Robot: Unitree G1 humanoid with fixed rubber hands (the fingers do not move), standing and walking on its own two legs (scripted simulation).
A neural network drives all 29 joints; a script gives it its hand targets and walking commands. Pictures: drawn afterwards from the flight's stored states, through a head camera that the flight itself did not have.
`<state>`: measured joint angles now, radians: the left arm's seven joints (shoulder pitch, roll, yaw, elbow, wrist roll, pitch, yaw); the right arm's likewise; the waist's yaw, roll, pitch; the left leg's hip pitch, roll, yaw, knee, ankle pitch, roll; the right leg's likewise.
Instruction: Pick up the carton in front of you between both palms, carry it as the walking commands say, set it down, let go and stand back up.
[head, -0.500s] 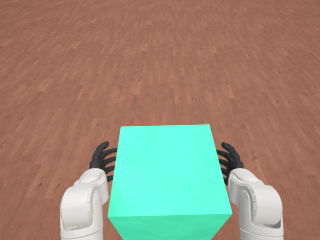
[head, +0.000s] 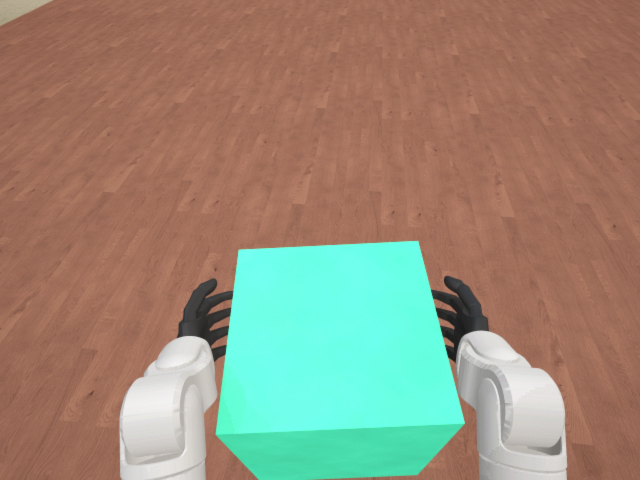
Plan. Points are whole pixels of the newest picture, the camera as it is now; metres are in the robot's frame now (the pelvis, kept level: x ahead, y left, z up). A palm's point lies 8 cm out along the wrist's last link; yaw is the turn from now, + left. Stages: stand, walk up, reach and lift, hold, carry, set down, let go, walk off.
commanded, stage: carry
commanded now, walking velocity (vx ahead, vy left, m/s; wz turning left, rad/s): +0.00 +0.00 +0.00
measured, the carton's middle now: (333, 369) +0.26 +0.00 +0.02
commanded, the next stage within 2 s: none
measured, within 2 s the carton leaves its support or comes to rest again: neither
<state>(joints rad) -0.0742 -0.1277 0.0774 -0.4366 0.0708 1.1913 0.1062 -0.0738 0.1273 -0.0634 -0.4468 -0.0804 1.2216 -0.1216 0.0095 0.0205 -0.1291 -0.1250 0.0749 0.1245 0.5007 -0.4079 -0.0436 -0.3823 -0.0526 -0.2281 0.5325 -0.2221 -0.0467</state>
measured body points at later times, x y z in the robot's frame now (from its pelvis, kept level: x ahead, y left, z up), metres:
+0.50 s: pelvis -0.04 +0.02 +0.00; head -0.06 +0.02 +0.44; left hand +0.25 +0.18 +0.03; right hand +0.25 -0.13 +0.03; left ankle -0.13 +0.12 -0.73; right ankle +0.03 -0.09 -0.73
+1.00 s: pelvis -0.06 +0.03 +0.00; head -0.08 +0.03 +0.44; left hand +0.24 +0.18 +0.03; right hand +0.24 -0.12 +0.02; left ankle -0.13 +0.12 -0.73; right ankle +0.03 -0.09 -0.73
